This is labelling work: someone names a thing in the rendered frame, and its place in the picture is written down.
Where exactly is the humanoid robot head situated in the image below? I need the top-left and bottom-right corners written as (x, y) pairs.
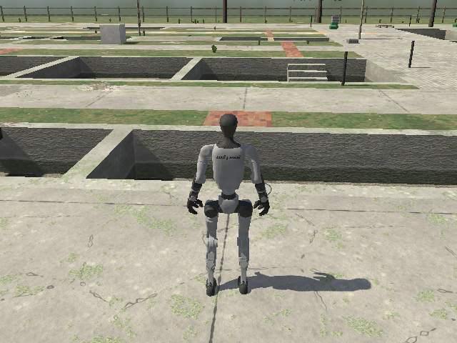
top-left (216, 114), bottom-right (241, 149)

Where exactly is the right robot foot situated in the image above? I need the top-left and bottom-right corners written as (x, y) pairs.
top-left (238, 276), bottom-right (248, 294)

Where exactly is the right robot hand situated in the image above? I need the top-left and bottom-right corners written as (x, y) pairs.
top-left (253, 200), bottom-right (270, 216)

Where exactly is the robot right forearm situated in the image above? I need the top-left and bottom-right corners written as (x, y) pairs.
top-left (255, 173), bottom-right (268, 202)

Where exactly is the robot right upper arm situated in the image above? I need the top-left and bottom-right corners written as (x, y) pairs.
top-left (243, 144), bottom-right (262, 184)

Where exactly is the left robot hand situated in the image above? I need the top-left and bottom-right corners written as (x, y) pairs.
top-left (187, 198), bottom-right (203, 214)

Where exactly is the robot left forearm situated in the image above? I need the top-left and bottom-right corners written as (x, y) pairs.
top-left (189, 173), bottom-right (202, 202)

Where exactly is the robot left upper arm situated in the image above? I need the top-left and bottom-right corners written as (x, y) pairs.
top-left (195, 144), bottom-right (214, 184)

